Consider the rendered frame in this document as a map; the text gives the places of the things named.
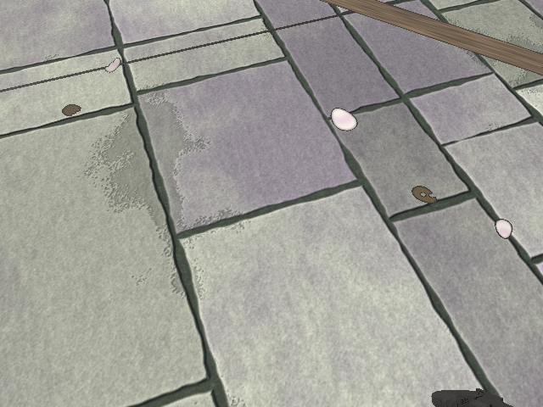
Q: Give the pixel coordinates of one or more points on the right robot hand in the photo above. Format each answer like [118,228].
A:
[466,398]

